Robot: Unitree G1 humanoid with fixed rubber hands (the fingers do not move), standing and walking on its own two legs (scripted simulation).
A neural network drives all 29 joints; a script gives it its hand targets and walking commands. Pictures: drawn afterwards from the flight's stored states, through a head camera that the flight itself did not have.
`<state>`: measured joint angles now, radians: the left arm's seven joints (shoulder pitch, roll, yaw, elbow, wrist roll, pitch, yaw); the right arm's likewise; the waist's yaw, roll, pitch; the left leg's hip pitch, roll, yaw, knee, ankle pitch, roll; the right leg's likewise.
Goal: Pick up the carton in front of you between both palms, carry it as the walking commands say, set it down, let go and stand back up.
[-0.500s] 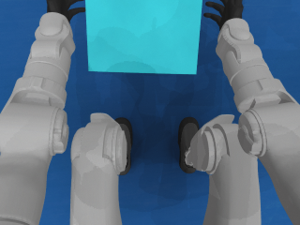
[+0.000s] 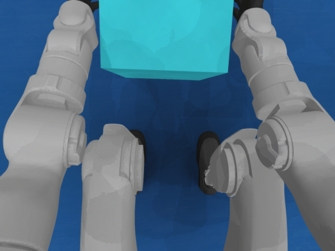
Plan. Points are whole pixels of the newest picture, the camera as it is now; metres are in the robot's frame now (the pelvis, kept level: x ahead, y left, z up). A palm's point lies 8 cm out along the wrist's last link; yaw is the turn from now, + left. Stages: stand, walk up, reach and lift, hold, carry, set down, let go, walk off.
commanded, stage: reach and lift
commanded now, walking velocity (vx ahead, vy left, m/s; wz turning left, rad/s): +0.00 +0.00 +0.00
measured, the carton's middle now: (165, 28) +0.52 +0.05 -0.23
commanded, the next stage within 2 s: none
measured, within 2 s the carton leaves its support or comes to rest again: neither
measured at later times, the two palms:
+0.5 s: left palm out of the picture +0.48 +0.21 +0.05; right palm out of the picture +0.50 -0.09 +0.05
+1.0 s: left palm out of the picture +0.44 +0.20 +0.20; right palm out of the picture +0.47 -0.10 +0.20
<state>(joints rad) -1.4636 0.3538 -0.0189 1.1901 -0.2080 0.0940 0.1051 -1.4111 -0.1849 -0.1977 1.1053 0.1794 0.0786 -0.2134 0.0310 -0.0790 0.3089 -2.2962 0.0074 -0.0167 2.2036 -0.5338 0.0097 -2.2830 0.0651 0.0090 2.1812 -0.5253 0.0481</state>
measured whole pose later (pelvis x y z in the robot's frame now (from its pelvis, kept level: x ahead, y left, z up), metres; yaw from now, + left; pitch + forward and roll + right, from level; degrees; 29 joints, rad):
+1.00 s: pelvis +0.05 -0.01 +0.24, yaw +5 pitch +33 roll -1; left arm -0.69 -0.02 0.35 0.65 0.17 0.34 0.02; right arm -0.66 0.12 -0.39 0.60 -0.14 0.31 -0.11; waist 0.02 -0.03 -0.24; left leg -1.52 -0.05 -0.06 1.43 -0.48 -0.02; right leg -1.49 0.08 0.06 1.44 -0.52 0.02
